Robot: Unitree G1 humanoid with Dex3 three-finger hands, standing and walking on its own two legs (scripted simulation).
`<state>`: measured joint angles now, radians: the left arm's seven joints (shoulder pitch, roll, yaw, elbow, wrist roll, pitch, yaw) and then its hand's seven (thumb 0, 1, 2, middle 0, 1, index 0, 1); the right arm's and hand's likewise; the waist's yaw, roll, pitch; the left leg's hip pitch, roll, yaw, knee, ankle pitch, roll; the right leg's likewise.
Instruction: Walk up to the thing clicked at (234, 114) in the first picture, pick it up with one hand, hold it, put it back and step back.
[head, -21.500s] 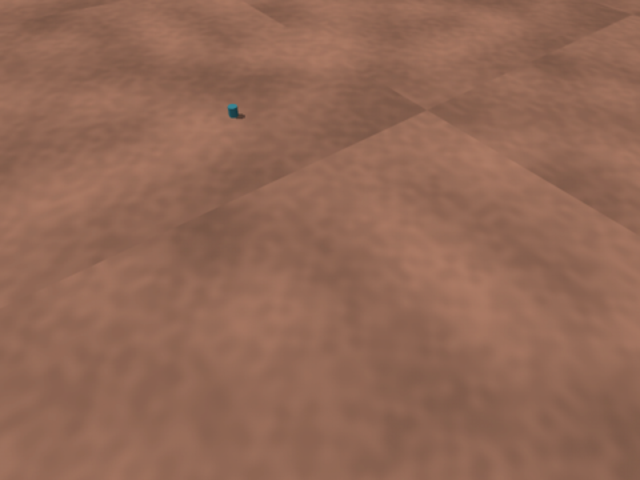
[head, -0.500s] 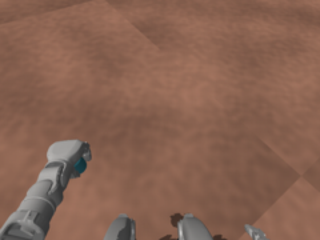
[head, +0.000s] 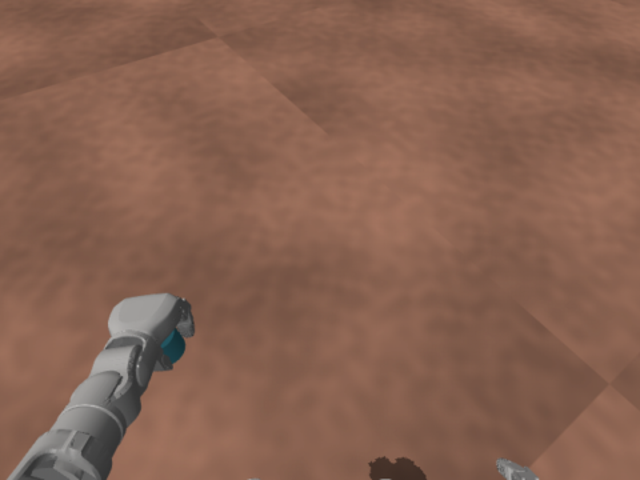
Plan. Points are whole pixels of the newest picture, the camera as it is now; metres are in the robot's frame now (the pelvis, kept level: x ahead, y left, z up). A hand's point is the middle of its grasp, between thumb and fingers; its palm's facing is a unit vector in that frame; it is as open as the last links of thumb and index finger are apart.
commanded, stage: hold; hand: left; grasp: from above
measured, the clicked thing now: (162, 341) +0.33 +0.23 -0.09
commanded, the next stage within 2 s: crouch in 1.82 s
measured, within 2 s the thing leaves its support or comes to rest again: neither
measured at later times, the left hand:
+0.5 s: hand (155, 326) +0.33 +0.22 -0.03, palm faces -0.44 -0.05 -0.90, open 6.9 cm
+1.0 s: hand (158, 336) +0.31 +0.21 -0.01, palm faces -0.43 -0.05 -0.90, open 7.0 cm
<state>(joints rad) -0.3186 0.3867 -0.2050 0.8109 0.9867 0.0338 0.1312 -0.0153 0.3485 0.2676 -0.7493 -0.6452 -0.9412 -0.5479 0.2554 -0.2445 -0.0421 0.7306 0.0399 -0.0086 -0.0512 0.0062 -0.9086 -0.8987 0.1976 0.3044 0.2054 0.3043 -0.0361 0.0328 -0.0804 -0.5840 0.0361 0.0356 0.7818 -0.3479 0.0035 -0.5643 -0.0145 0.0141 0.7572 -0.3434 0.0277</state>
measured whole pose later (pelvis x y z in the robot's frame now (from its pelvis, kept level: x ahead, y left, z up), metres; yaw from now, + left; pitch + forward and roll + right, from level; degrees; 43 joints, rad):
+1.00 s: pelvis +0.01 -0.01 +0.03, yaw +0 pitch +2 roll +0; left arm -0.25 0.39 -0.23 0.65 0.99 0.02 -0.01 -0.01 0.33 0.35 -0.73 -0.66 -0.90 -0.61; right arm 0.21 -0.26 -0.04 0.67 0.06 0.08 -0.05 0.01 -0.91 -0.90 0.20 0.30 0.20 0.30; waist 0.00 0.05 -0.03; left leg -0.30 0.03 0.05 0.52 -0.24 -0.01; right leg -0.31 -0.01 0.02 0.53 -0.26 0.01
